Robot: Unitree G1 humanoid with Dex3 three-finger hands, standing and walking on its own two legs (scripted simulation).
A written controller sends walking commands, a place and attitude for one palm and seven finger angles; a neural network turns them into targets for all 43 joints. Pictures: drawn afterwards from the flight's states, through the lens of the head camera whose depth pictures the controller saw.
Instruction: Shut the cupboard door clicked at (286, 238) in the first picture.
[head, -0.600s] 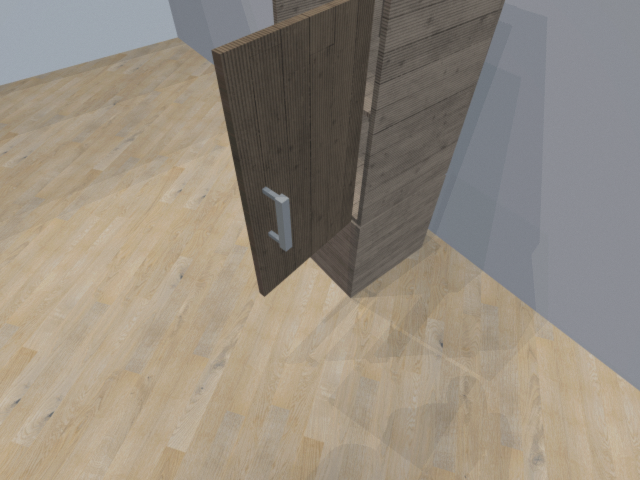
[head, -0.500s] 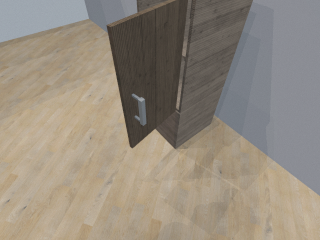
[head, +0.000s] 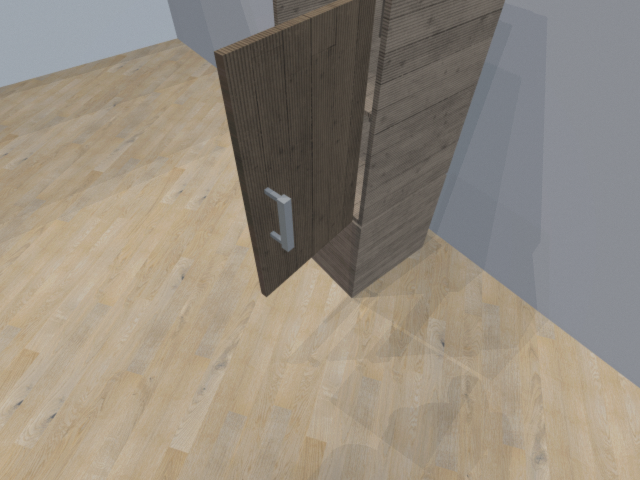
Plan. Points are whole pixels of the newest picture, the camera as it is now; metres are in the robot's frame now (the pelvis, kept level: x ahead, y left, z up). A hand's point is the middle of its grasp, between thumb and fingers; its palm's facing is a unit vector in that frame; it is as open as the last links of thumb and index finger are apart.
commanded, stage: look at it before walking up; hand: left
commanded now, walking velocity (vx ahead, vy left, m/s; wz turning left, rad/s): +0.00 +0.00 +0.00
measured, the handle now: (279, 220) +0.58 +0.12 -0.09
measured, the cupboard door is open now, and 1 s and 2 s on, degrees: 100 100 100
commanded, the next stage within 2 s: walk around to get in front in 0.24 s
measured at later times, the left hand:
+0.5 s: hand out of the picture -0.03 +0.16 -0.18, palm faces +0.04 -0.98 -0.19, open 7.4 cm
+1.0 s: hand out of the picture +0.09 +0.17 -0.16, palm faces -0.23 -0.92 -0.32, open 7.4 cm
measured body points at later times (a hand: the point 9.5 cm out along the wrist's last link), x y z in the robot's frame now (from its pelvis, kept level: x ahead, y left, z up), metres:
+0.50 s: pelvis +0.00 +0.00 +0.00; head +0.02 -0.01 +0.45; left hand -0.03 +0.21 -0.16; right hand -0.01 -0.23 -0.17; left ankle +0.02 +0.14 -0.74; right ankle -0.09 -0.07 -0.74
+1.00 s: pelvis -0.04 -0.03 -0.01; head +0.00 -0.07 +0.43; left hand +0.10 +0.21 -0.14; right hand -0.04 -0.29 -0.17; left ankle -0.01 +0.12 -0.68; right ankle -0.07 -0.11 -0.74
